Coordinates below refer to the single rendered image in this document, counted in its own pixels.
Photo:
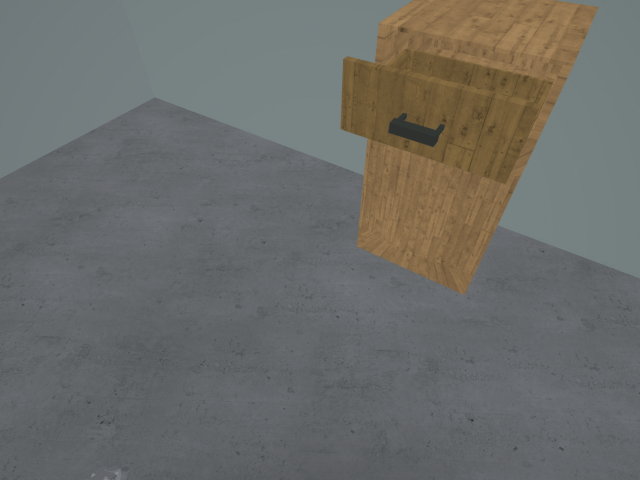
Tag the handle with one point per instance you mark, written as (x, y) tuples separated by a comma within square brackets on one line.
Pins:
[(414, 132)]

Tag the drawer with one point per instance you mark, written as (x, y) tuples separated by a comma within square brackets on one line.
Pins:
[(488, 113)]

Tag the cabinet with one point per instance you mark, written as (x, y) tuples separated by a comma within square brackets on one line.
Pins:
[(431, 218)]

